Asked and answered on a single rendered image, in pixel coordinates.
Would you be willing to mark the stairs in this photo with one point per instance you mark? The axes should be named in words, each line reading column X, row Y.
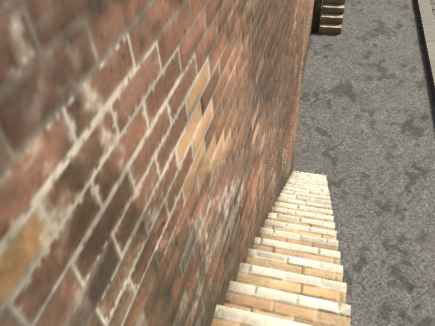
column 331, row 16
column 292, row 276

